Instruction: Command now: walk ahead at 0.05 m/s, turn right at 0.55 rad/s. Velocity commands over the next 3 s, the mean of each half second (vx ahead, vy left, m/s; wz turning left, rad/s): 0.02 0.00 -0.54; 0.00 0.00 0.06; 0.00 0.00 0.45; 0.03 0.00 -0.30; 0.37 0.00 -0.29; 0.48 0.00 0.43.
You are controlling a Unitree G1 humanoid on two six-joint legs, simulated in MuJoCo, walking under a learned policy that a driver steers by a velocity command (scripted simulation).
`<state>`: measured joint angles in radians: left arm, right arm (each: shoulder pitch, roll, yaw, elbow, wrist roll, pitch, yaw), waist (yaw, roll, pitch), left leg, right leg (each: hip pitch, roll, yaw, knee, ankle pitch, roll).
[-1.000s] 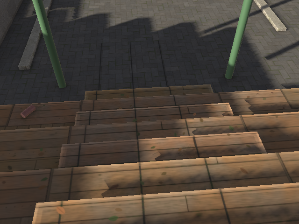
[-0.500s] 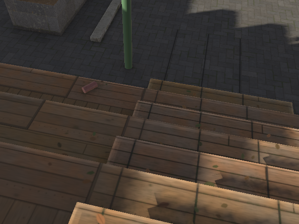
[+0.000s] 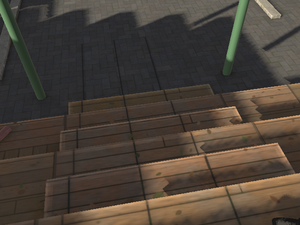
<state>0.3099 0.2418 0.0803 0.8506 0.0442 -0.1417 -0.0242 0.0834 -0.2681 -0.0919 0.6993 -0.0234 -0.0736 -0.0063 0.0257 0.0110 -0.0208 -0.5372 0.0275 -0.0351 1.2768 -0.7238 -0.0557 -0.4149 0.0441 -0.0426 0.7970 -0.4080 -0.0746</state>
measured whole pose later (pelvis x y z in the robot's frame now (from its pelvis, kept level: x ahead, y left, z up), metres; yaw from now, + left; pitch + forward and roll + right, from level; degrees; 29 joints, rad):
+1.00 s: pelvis -0.05 +0.09 +0.03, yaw -11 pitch +3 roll +0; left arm 0.29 0.24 0.04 0.69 0.04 -0.07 0.07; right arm 0.22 -0.29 -0.07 0.67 -0.05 -0.08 0.00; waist 0.03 0.01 -0.01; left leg -0.42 -0.06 -0.01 0.87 -0.50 0.08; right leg -0.31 -0.09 -0.11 0.56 -0.30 -0.02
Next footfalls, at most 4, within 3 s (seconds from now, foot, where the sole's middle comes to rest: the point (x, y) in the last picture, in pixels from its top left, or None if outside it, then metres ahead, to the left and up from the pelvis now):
0.34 left None -0.02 0.18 -0.74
0.68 right None -0.05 -0.06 -0.74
1.58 right None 0.02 -0.04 -0.74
2.48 left None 0.28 0.15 -0.89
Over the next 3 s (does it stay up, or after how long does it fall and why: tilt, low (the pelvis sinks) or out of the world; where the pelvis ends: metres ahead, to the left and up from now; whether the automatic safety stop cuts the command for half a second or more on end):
stays up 0.40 0.03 -0.21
